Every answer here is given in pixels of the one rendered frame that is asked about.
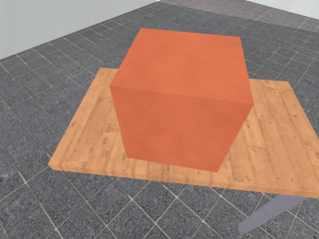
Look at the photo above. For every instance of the carton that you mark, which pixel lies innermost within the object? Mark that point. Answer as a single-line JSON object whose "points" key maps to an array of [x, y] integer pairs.
{"points": [[181, 98]]}

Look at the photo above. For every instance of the table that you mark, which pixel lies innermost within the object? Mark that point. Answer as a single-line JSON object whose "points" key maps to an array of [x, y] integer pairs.
{"points": [[276, 150]]}

